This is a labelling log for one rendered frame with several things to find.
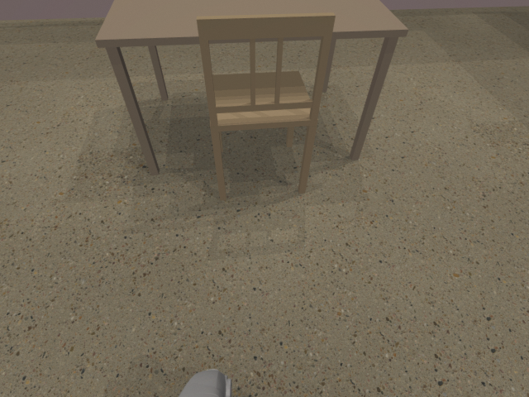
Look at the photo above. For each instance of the table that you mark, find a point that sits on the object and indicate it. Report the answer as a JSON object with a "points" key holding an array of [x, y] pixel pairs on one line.
{"points": [[174, 22]]}

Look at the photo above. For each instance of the left robot thigh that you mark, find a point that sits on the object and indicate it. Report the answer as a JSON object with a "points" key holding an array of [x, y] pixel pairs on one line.
{"points": [[207, 384]]}

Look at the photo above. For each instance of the chair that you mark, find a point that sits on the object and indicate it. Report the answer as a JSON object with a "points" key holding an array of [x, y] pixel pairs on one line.
{"points": [[264, 100]]}

